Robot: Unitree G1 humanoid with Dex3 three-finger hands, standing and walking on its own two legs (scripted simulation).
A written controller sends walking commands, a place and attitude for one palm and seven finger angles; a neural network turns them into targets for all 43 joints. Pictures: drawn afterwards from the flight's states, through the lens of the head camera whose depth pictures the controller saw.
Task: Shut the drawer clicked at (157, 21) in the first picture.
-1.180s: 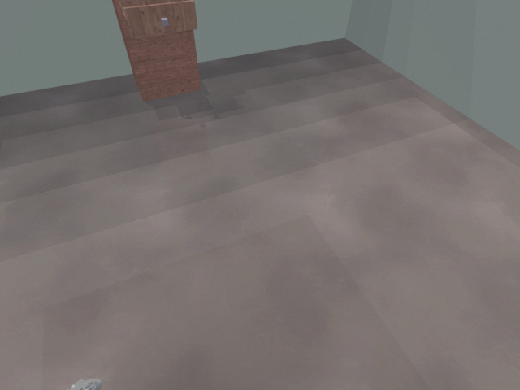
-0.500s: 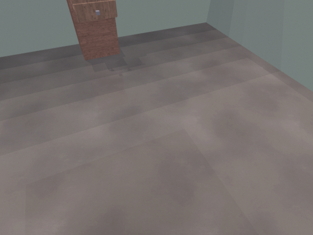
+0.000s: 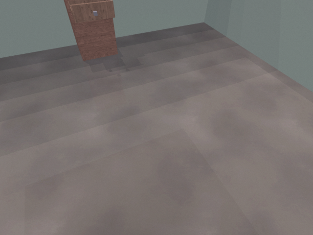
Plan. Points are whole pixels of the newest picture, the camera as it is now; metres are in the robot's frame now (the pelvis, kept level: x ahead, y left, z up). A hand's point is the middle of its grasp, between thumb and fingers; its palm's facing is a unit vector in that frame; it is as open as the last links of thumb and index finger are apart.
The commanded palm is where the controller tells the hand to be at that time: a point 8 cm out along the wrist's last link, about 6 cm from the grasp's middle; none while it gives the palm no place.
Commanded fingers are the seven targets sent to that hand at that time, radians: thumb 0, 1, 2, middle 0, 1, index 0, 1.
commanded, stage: look at it before walking up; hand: left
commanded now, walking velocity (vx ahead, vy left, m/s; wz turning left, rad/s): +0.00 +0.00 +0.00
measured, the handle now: (95, 12) +1.95 +0.67 -0.18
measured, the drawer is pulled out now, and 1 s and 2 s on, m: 0.22 0.22 0.22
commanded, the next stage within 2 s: walk to a spot facing it in 0.36 s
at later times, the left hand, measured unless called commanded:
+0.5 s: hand out of the picture +0.08 +0.25 -0.16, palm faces -0.03 -0.94 -0.34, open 7.4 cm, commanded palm none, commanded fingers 0.00 0.90 0.90 -0.20 -0.30 -0.20 -0.30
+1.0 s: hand out of the picture +0.13 +0.22 -0.18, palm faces +0.06 -0.99 -0.13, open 7.4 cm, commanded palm none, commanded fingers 0.00 0.90 0.90 -0.20 -0.30 -0.20 -0.30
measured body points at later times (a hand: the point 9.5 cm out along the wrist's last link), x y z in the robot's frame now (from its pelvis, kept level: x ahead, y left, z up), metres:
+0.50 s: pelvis +0.01 +0.00 +0.00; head +0.01 +0.00 +0.45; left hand +0.09 +0.29 -0.13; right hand +0.09 -0.30 -0.13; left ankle +0.00 +0.12 -0.75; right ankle +0.01 -0.12 -0.75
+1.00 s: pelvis +0.13 +0.04 +0.00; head +0.15 +0.06 +0.45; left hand +0.13 +0.27 -0.17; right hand +0.02 -0.16 -0.14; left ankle +0.02 +0.12 -0.75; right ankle +0.18 -0.11 -0.68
